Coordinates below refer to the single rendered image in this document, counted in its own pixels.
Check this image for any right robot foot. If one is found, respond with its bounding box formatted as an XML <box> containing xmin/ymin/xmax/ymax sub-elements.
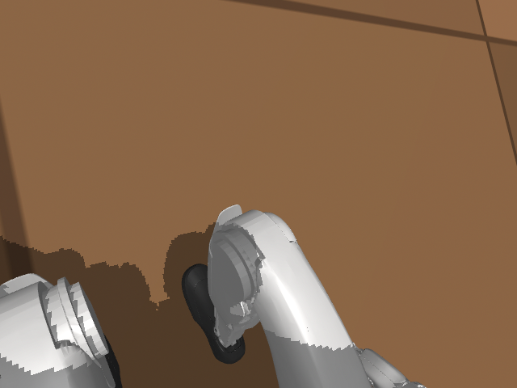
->
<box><xmin>182</xmin><ymin>264</ymin><xmax>246</xmax><ymax>364</ymax></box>

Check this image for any right robot hand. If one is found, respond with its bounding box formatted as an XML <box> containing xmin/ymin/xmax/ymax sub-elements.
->
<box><xmin>352</xmin><ymin>342</ymin><xmax>410</xmax><ymax>388</ymax></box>

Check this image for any left robot foot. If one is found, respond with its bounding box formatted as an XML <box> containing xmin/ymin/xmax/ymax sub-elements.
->
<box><xmin>104</xmin><ymin>335</ymin><xmax>123</xmax><ymax>388</ymax></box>

